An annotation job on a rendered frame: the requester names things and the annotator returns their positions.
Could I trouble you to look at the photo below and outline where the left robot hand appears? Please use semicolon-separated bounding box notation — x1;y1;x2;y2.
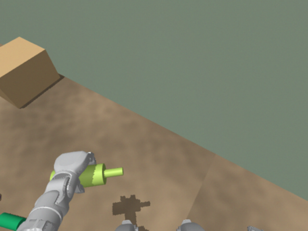
54;151;96;193

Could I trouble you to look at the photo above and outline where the left robot arm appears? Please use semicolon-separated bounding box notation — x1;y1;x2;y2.
16;170;78;231

